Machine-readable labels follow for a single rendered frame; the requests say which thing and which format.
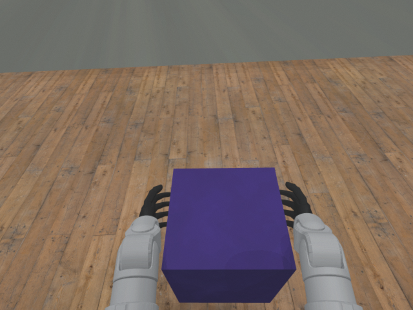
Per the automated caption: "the robot left forearm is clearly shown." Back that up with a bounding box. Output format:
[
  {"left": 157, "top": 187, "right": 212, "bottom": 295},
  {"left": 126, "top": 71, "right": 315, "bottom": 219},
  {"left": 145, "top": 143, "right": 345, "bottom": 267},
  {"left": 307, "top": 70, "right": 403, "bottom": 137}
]
[{"left": 105, "top": 216, "right": 161, "bottom": 310}]

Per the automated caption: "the robot left hand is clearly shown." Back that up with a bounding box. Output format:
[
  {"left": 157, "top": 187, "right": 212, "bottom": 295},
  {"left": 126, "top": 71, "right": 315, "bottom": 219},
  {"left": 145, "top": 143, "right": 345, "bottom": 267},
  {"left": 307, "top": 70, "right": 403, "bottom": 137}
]
[{"left": 139, "top": 185, "right": 170, "bottom": 228}]

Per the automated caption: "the robot right forearm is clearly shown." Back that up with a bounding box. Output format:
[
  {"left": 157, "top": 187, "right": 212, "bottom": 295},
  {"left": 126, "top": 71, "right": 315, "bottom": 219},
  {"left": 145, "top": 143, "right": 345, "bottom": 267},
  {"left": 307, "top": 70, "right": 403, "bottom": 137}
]
[{"left": 293, "top": 213, "right": 363, "bottom": 310}]

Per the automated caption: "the robot right hand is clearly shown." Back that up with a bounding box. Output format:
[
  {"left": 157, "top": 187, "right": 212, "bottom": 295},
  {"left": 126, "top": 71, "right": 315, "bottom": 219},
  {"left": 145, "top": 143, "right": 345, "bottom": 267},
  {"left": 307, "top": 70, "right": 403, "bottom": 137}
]
[{"left": 279, "top": 182, "right": 312, "bottom": 228}]

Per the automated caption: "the carton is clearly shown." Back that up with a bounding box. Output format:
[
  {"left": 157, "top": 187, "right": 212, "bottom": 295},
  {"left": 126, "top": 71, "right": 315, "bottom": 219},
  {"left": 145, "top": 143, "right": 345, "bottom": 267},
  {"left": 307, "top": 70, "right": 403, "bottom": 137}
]
[{"left": 161, "top": 167, "right": 296, "bottom": 303}]

